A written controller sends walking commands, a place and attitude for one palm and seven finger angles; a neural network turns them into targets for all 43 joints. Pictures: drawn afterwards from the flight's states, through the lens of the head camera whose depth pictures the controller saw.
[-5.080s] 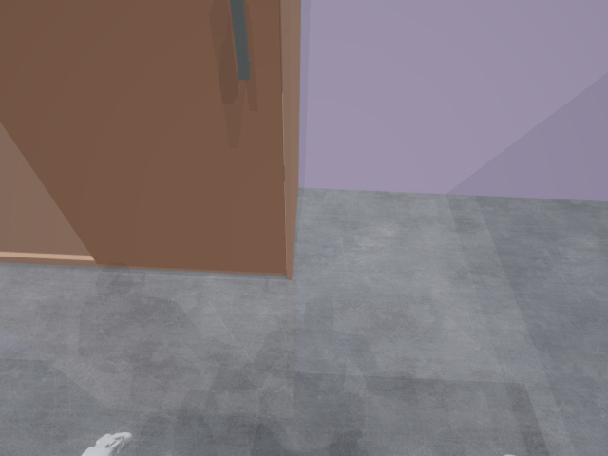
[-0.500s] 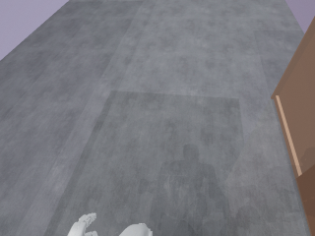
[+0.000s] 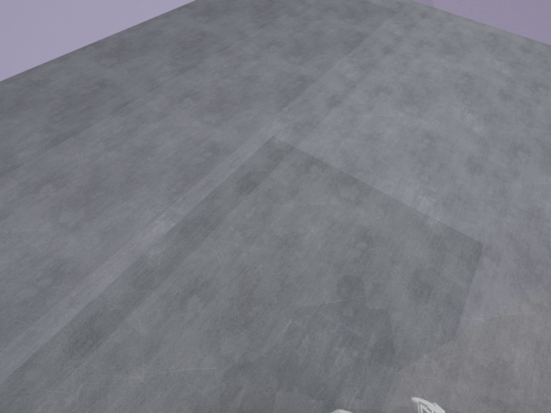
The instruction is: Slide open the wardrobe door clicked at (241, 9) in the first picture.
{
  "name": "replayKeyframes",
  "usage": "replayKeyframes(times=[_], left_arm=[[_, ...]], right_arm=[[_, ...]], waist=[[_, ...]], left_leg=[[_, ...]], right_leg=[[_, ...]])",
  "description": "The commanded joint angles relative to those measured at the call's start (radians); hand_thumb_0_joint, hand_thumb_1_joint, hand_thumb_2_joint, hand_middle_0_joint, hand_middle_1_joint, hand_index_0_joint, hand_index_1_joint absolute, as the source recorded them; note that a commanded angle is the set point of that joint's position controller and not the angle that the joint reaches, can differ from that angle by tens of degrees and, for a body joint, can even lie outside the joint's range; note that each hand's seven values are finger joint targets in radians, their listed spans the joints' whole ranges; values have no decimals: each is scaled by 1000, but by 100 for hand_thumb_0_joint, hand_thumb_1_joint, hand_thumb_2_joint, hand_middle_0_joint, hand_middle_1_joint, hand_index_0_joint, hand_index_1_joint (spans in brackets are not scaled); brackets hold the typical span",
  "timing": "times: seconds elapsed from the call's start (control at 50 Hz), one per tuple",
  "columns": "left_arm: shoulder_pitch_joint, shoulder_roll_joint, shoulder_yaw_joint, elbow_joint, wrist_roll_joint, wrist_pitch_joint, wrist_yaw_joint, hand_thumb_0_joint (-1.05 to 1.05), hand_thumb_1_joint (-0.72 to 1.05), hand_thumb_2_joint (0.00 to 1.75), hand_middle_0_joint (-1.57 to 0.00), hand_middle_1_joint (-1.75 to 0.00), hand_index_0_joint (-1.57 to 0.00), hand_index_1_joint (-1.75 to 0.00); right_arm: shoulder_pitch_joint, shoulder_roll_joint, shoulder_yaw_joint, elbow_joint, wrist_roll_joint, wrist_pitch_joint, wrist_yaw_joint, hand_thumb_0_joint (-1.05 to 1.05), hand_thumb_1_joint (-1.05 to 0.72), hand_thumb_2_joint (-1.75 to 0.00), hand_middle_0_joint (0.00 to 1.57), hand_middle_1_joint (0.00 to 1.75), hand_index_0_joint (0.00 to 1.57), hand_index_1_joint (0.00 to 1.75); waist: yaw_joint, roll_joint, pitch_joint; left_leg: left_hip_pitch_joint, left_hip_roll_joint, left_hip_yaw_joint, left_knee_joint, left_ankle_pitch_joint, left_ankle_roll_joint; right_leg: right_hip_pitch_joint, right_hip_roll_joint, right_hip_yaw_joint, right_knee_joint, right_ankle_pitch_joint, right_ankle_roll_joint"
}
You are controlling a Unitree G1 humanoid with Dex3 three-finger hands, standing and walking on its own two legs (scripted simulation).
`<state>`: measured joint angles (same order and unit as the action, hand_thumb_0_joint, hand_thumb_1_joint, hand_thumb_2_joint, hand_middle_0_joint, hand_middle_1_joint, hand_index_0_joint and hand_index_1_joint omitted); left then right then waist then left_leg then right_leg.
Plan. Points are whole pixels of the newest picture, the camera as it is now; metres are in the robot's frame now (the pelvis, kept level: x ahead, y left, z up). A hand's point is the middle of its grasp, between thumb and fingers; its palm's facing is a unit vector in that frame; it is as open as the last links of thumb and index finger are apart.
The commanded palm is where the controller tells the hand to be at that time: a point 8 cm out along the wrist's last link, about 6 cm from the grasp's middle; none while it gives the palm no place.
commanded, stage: walk to a spot facing it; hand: right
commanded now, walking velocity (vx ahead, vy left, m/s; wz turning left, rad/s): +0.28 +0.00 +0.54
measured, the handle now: out of the picture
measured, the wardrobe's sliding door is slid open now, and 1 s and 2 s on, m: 0.00 0.00 0.00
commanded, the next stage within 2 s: turn to face it in 0.84 s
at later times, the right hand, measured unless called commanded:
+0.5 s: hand out of the picture +0.11 -0.24 -0.19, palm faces -0.11 +0.98 -0.14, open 7.4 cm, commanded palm none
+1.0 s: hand (356, 280) +0.40 -0.14 -0.16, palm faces -0.52 +0.83 -0.19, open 7.4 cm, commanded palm none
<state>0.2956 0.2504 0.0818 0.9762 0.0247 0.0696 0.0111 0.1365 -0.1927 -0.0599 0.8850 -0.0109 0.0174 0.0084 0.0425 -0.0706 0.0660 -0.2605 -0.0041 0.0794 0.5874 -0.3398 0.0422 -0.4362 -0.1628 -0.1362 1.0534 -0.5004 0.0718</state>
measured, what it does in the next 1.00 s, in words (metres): walks ahead, turning left: right foot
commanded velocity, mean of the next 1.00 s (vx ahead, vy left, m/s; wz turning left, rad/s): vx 0.11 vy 0.00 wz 0.42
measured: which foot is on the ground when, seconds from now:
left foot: down 0.00-0.44, up 0.46-1.00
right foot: up 0.00-0.40, down 0.42-1.00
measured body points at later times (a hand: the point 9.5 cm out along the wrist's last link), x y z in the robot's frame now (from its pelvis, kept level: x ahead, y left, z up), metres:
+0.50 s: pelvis +0.12 -0.05 +0.00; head +0.15 -0.09 +0.45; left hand +0.21 +0.21 -0.11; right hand +0.12 -0.29 -0.17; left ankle +0.00 +0.08 -0.68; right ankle +0.19 -0.12 -0.73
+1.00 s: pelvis +0.21 -0.04 +0.00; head +0.25 -0.02 +0.45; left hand +0.06 +0.13 -0.15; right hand +0.43 -0.19 -0.15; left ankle +0.18 +0.08 -0.70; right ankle +0.19 -0.12 -0.73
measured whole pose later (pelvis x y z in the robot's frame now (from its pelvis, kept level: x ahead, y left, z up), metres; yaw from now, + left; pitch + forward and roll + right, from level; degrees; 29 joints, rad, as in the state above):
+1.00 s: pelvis +0.21 -0.04 +0.00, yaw +31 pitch +0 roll +1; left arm 0.36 0.14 0.06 1.03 0.03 -0.01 0.02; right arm 0.12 -0.19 -0.08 0.92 -0.03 0.07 0.02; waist 0.06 -0.01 0.09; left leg -0.43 0.06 0.11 0.79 -0.36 -0.04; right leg -0.12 -0.13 -0.44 0.56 -0.42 -0.03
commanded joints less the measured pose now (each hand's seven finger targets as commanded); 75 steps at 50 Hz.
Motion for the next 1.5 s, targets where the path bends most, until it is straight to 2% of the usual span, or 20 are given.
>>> replayKeyframes(times=[0.0,0.3,0.34,0.38,0.42,0.46,0.5,0.58,0.82,0.94,0.98,1.0,1.02,1.04,1.14,1.36,1.38,1.4,1.42,1.48], left_arm=[[-101,78,12,-126,13,-52,-20,0,90,90,-20,-30,-20,-30],[-248,34,-6,-179,-4,-100,-29,0,90,90,-20,-30,-20,-30],[-195,35,-8,-161,-7,-110,-24,0,90,90,-20,-30,-20,-30],[-6,87,0,-95,-5,-126,-2,0,90,90,-20,-30,-20,-30],[194,256,29,-53,5,-128,9,0,90,90,-20,-30,-20,-30],[37,148,1,-83,1,-115,13,0,90,90,-20,-30,-20,-30],[-53,80,-25,-106,-4,-123,16,0,90,90,-20,-30,-20,-30],[-15,49,-28,-73,-11,-130,27,0,90,90,-20,-30,-20,-30],[100,51,-2,-16,2,-107,30,0,90,90,-20,-30,-20,-30],[136,71,10,17,7,-90,16,0,90,90,-20,-30,-20,-30],[144,73,5,32,-3,-93,11,0,90,90,-20,-30,-20,-30],[156,46,-3,28,-16,-93,5,0,90,90,-20,-30,-20,-30],[103,-30,-26,-8,-24,-93,3,0,90,90,-20,-30,-20,-30],[63,-33,-31,-20,-30,-74,13,0,90,90,-20,-30,-20,-30],[76,-57,-30,34,-15,-30,9,0,90,90,-20,-30,-20,-30],[43,-21,1,-36,-3,-43,-21,0,90,90,-20,-30,-20,-30],[87,13,10,-30,-1,-49,-23,0,90,90,-20,-30,-20,-30],[137,107,31,-40,5,-60,-22,0,90,90,-20,-30,-20,-30],[177,180,44,-38,8,-60,-12,0,90,90,-20,-30,-20,-30],[56,135,30,-68,6,-66,9,0,90,90,-20,-30,-20,-30]], right_arm=[[89,-181,-48,-19,1,-33,-23,0,-90,-90,20,30,20,30],[233,-176,-36,62,-17,-74,-22,0,-90,-90,20,30,20,30],[210,-185,-41,64,-14,-69,-22,0,-90,-90,20,30,20,30],[176,-163,-42,62,-4,-65,-18,0,-90,-90,20,30,20,30],[237,-71,-26,37,8,-61,-3,0,-90,-90,20,30,20,30],[194,-110,-42,59,-12,-37,-2,0,-90,-90,20,30,20,30],[168,-100,-44,67,-15,-26,23,0,-90,-90,20,30,20,30],[253,-49,-50,88,-13,17,13,0,-90,-90,20,30,20,30],[18,-40,-44,-20,-16,42,12,0,-90,-90,20,30,20,30],[-45,-21,-24,-50,-19,12,3,0,-90,-90,20,30,20,30],[69,-37,-20,-12,-23,-16,-10,0,-90,-90,20,30,20,30],[171,-94,-28,27,-31,-36,-22,0,-90,-90,20,30,20,30],[282,-184,-42,71,-27,-53,-39,0,-90,-90,20,30,20,30],[273,-190,-27,91,-2,-55,-43,0,-90,-90,20,30,20,30],[18,-107,-1,44,-8,-43,-54,0,-90,-90,20,30,20,30],[9,-137,-45,16,-12,-16,-49,0,-90,-90,20,30,20,30],[16,-124,-43,10,-5,-9,-46,0,-90,-90,20,30,20,30],[29,-67,-40,-19,2,-1,-42,0,-90,-90,20,30,20,30],[-24,-40,-26,-65,0,4,-41,0,-90,-90,20,30,20,30],[-54,-70,-40,-43,-12,13,-34,0,-90,-90,20,30,20,30]], waist=[[-60,205,-36],[-91,212,0],[-65,208,-20],[22,113,-86],[56,-306,-242],[8,-167,-74],[-33,-43,23],[-73,-91,-48],[-14,-40,-27],[18,-94,-53],[-39,-59,-130],[-82,64,-211],[-131,294,-307],[-114,250,-333],[-26,194,-54],[-14,202,-92],[8,88,-122],[29,-214,-138],[59,-320,-127],[16,-139,-111]], left_leg=[[167,240,-311,-335,163,105],[191,234,-400,-309,292,141],[147,210,-380,-253,342,120],[-2,108,-316,-30,373,61],[-340,-63,-105,504,-258,-36],[-337,35,-147,650,-158,-44],[-308,80,-104,645,-42,-56],[-274,58,-95,695,83,-88],[-417,96,-35,485,50,-117],[-233,48,50,156,-56,-63],[-28,21,61,-71,117,-41],[239,110,-40,-149,406,-7],[461,389,-347,-108,958,116],[398,442,-287,-101,1106,208],[52,345,-73,-226,646,119],[57,343,88,-54,369,35],[-3,311,108,59,271,-4],[-190,186,141,281,-55,-81],[-312,96,68,501,-369,-118],[-375,119,-82,667,-134,-102]], right_leg=[[-231,-6,91,78,174,24],[-112,71,84,-321,195,1],[29,100,60,-436,211,-12],[366,101,69,-618,328,-24],[650,-353,548,-758,327,-148],[349,-309,453,-849,128,-141],[216,-232,265,-846,269,-119],[244,-155,33,-779,670,-52],[447,-227,-30,-716,787,-180],[460,-236,-101,-597,954,-180],[423,-193,-128,-442,1054,-132],[235,-155,-142,-269,877,-86],[-30,8,-156,-45,98,-23],[-9,37,18,20,-169,-25],[3,40,95,15,-12,-15],[121,79,0,-410,237,-15],[224,70,35,-523,371,-30],[313,-126,353,-647,629,-117],[314,-287,565,-723,858,-240],[266,-182,478,-734,564,-210]])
